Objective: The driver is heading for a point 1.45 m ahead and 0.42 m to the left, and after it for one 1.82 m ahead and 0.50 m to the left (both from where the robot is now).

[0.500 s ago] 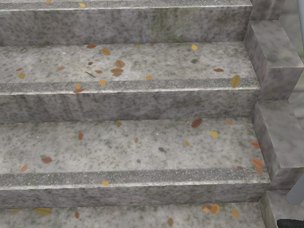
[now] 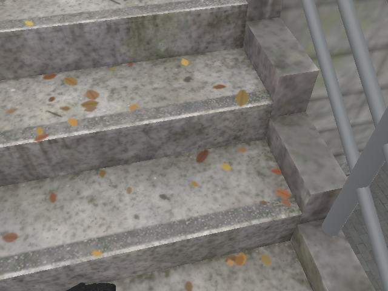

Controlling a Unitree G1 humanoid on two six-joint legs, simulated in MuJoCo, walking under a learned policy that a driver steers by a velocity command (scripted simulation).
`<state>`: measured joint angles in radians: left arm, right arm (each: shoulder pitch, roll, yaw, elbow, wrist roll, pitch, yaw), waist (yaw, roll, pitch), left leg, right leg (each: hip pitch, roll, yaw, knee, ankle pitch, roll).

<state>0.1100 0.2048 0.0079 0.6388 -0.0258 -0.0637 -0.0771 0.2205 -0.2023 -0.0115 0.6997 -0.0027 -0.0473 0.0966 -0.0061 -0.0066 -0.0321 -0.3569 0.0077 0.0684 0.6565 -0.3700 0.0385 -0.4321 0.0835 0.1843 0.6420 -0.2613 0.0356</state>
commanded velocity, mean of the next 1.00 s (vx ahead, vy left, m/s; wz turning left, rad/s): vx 0.02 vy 0.00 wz -0.05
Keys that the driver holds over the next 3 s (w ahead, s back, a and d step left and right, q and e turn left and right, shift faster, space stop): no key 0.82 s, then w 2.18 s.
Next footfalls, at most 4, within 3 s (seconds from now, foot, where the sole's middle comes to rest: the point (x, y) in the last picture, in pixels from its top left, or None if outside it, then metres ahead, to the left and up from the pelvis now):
1.64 left None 0.31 0.18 -0.60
2.22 right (189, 194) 0.66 0.04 -0.43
2.72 left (120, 104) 0.88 0.24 -0.27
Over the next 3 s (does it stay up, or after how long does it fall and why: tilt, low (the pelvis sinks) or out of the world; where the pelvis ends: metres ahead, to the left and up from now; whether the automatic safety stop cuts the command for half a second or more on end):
stays up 0.79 0.15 0.47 its command is cut before an obstacle after 1.1 s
